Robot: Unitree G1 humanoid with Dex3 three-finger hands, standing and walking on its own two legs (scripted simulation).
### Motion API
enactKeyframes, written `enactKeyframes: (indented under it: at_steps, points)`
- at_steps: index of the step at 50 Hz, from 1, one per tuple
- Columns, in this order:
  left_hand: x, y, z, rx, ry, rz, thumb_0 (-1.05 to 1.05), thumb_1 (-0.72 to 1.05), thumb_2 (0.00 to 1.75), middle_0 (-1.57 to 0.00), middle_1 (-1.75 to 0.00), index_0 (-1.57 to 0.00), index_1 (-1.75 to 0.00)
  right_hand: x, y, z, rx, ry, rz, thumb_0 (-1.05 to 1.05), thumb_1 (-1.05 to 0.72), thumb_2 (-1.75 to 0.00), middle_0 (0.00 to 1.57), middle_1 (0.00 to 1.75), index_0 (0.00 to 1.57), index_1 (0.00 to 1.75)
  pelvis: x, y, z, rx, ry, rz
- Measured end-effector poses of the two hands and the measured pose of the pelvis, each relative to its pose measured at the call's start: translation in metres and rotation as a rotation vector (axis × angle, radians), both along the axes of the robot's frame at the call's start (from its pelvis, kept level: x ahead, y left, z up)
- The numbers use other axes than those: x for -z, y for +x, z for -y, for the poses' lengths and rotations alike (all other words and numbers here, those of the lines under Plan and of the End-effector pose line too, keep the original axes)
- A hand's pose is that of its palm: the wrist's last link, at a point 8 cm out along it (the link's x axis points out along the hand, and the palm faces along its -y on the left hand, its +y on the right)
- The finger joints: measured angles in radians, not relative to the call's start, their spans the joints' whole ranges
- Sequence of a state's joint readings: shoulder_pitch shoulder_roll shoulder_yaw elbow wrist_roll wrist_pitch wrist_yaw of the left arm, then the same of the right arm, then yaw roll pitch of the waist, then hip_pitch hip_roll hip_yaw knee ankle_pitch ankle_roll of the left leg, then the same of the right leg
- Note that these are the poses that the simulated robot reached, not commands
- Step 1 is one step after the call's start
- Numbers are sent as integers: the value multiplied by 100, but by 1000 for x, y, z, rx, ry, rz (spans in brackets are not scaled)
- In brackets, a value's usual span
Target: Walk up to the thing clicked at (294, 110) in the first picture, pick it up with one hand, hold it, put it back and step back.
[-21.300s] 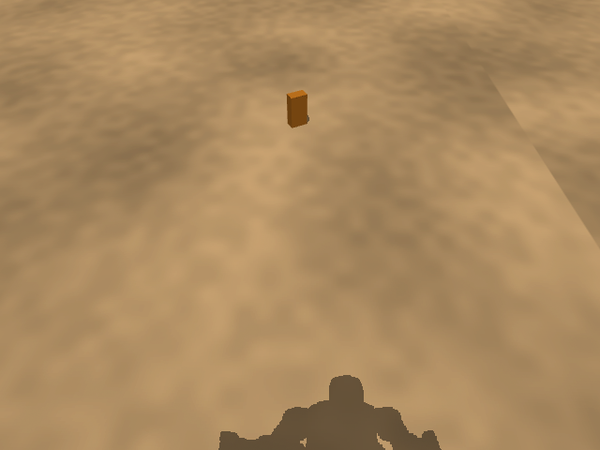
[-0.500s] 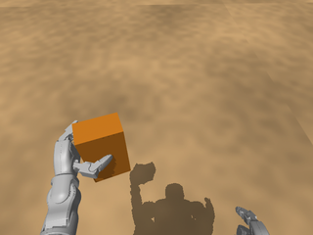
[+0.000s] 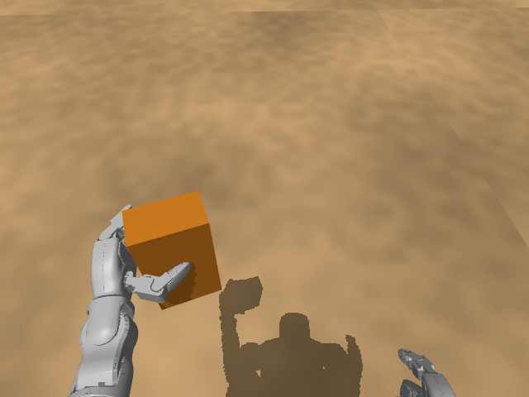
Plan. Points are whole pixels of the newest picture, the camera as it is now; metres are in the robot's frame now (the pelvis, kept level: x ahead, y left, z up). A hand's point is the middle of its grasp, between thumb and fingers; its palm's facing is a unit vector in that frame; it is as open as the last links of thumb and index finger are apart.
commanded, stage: hold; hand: left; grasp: from the side
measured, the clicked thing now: (178, 255) +0.33 +0.14 +0.03
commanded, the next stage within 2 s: crouch in 0.46 s
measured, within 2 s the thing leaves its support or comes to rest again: neither
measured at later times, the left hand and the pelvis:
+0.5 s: hand (155, 260) +0.31 +0.17 +0.06, palm faces +0.17 -0.99 +0.00, open 10.1 cm; pelvis +0.00 +0.00 +0.00, yaw +0 degrees
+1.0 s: hand (159, 285) +0.32 +0.19 -0.04, palm faces +0.24 -0.97 +0.01, open 10.1 cm; pelvis -0.02 +0.00 -0.05, yaw +0 degrees
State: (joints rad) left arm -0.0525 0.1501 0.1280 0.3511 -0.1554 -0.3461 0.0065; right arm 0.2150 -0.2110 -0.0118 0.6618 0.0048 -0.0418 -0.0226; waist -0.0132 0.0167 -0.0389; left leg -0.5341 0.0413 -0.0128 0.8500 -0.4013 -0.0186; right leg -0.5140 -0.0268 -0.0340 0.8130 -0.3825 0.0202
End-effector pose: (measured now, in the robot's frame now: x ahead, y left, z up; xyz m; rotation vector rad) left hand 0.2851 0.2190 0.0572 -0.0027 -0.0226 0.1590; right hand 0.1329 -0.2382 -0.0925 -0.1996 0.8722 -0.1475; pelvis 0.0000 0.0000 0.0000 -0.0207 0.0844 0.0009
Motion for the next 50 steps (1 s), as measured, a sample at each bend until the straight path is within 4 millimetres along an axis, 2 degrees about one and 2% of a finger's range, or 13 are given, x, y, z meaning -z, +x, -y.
enactKeyframes:
  at_steps: [34, 38, 43, 47, 50]
  points:
    - [4, -7, -3, -13, -2, 1, 1, -38, 107, -75, -100, -72, -100, 2, -2, 0, -9, 0, 7, 1, -92, -90, 20, 30, 20, 30, 3, -4, 1, -3, -2, -5]
    - [17, -7, -4, -39, -23, -10, 1, -39, 107, -76, -99, -73, -99, 6, -2, 1, -15, -1, 4, 1, -91, -90, 20, 30, 20, 30, 7, -7, 1, -3, -1, -24]
    - [45, -8, -8, -72, -27, -33, 1, -39, 107, -76, -99, -73, -99, 18, -7, 4, -26, -14, -24, 1, -91, -90, 20, 30, 20, 30, 18, -12, 2, -3, -1, -70]
    - [76, -6, -14, -84, -15, -38, 1, -39, 107, -77, -98, -74, -99, 36, -13, 8, -35, -32, -59, 1, -91, -90, 21, 30, 21, 30, 35, -16, 2, -2, -3, -128]
    - [102, -3, -18, -84, -7, -25, 1, -39, 107, -77, -98, -74, -98, 56, -18, 13, -42, -47, -84, 1, -91, -90, 21, 30, 21, 30, 55, -20, 2, -2, -7, -186]
